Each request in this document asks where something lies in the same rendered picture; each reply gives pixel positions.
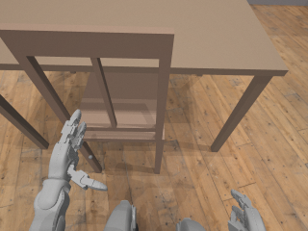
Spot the robot left forearm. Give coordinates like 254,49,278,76
29,178,71,231

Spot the right robot hand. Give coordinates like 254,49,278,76
227,189,267,231

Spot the left robot hand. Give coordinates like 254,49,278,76
48,109,108,192

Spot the table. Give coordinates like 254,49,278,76
0,0,289,152

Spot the robot thigh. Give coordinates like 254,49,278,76
175,219,206,231
103,203,137,231

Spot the robot right thigh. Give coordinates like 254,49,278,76
175,219,206,231

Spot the chair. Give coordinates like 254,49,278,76
0,23,175,174

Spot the robot left thigh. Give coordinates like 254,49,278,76
103,203,137,231

